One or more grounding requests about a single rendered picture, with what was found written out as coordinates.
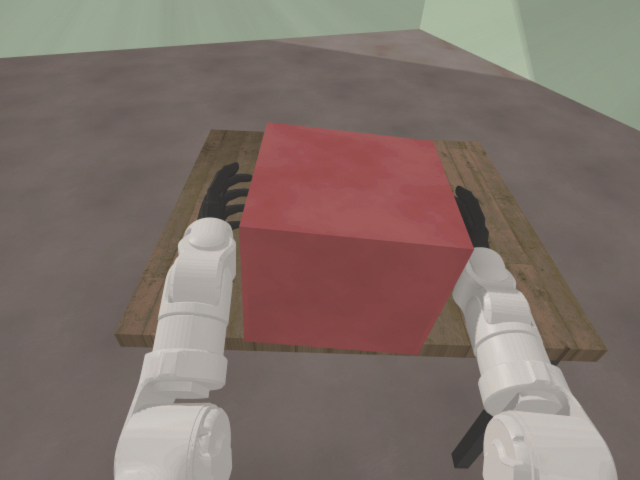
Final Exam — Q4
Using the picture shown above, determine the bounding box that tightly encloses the table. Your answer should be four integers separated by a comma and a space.
114, 129, 608, 469

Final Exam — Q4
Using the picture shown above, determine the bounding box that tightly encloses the carton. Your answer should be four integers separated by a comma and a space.
239, 122, 474, 355

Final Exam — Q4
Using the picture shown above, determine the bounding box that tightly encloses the robot right forearm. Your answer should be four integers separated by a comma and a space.
452, 247, 618, 480

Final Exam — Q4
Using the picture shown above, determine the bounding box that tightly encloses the robot right upper arm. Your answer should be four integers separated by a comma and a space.
483, 410, 616, 480

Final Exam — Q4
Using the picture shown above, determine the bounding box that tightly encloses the left robot hand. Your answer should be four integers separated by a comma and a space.
197, 162, 253, 230

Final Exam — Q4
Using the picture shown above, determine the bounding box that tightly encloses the right robot hand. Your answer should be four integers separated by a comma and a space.
454, 186, 490, 249

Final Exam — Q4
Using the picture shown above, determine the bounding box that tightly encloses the robot left forearm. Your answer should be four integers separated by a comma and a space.
114, 217, 236, 480

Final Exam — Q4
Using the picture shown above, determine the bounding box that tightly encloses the robot left upper arm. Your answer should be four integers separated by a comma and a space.
115, 403, 232, 480

